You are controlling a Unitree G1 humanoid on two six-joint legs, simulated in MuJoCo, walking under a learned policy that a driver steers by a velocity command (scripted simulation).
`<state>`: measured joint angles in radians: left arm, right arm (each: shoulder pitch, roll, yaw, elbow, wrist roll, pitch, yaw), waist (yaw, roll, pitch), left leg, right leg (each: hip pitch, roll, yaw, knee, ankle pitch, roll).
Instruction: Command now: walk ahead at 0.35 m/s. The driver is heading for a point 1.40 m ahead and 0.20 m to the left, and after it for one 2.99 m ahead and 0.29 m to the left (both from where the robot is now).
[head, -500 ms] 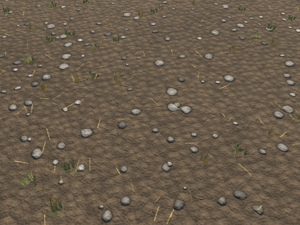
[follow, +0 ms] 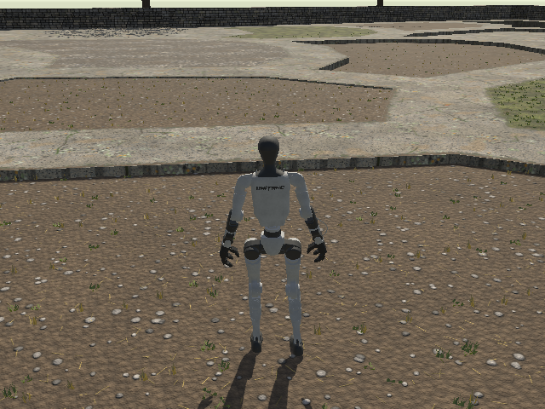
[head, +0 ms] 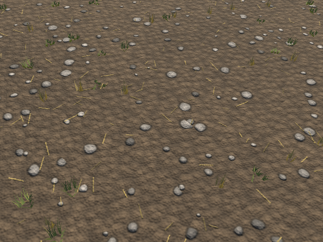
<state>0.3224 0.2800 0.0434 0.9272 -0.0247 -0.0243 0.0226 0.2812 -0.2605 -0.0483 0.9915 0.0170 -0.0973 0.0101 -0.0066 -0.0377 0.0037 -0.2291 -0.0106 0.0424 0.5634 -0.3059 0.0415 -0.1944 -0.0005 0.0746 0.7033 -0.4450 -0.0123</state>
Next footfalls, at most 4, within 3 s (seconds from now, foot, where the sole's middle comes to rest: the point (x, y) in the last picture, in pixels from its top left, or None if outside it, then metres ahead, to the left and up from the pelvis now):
0.44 right None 0.39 -0.12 -0.77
0.98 left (133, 204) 0.70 0.12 -0.77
1.52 right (182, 150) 1.00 -0.12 -0.77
2.08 left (136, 109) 1.29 0.13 -0.77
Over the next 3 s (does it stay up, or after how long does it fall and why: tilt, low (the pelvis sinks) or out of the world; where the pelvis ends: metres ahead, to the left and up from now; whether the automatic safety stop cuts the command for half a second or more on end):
stays up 1.42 0.08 0.00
